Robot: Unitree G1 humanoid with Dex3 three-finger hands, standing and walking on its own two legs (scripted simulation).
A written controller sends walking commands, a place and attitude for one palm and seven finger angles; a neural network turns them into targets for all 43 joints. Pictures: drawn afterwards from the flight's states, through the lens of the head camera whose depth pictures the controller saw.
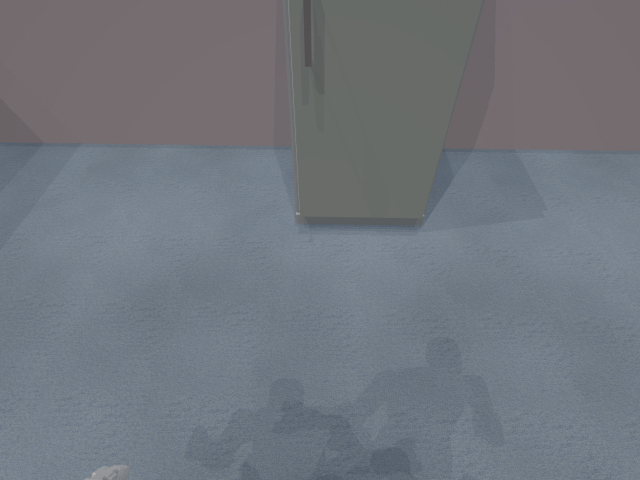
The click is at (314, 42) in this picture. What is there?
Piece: fridge door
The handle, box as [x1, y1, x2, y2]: [303, 0, 311, 66]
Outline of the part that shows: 303,0 305,66 311,66 310,0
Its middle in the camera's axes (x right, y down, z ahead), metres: -0.04 -0.60 +1.05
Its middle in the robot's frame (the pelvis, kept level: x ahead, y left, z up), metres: +1.20 +0.10 +0.10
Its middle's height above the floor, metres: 0.87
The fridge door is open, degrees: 0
